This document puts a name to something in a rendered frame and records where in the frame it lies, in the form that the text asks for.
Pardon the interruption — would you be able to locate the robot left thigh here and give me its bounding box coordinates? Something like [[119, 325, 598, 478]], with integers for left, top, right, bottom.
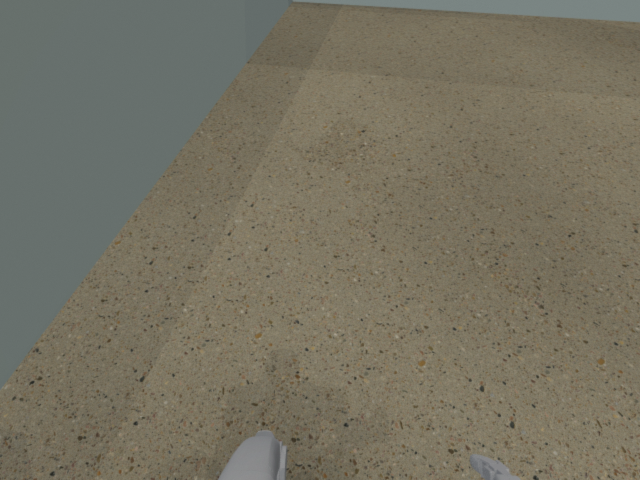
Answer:
[[218, 436, 287, 480]]

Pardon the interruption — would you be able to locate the robot right hand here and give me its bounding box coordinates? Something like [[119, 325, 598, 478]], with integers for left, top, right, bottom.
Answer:
[[470, 454, 521, 480]]

